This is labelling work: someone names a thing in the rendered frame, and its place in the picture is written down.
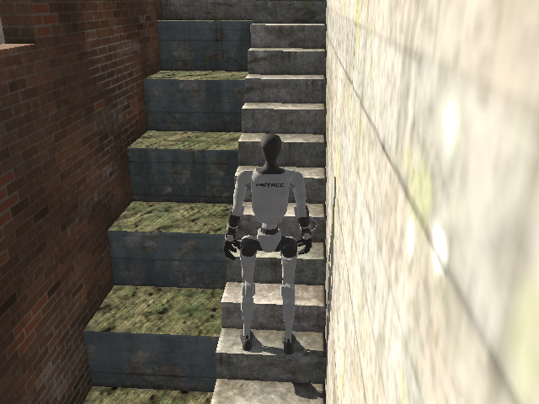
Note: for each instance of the stairs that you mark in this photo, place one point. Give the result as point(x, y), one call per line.
point(285, 94)

